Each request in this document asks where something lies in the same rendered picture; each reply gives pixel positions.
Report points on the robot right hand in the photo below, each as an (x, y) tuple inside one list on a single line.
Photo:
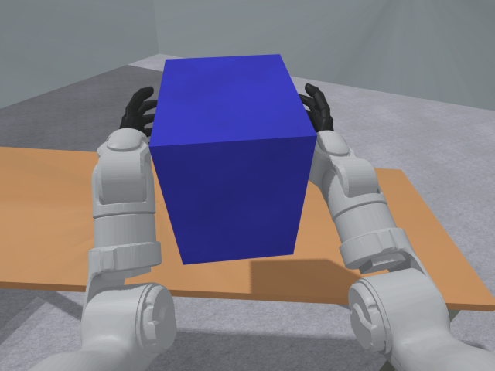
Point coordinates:
[(319, 113)]

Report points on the robot left upper arm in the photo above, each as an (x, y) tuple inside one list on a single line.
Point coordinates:
[(124, 328)]

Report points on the robot right forearm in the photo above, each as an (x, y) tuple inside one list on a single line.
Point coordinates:
[(370, 239)]

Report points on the robot left hand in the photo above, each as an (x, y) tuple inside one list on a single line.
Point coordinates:
[(134, 117)]

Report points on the robot left forearm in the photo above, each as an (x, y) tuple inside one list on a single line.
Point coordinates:
[(123, 208)]

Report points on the carton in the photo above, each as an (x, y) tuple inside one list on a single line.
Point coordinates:
[(232, 146)]

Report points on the robot right upper arm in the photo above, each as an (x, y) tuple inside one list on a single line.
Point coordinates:
[(401, 315)]

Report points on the table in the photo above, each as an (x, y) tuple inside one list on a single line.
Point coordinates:
[(47, 229)]

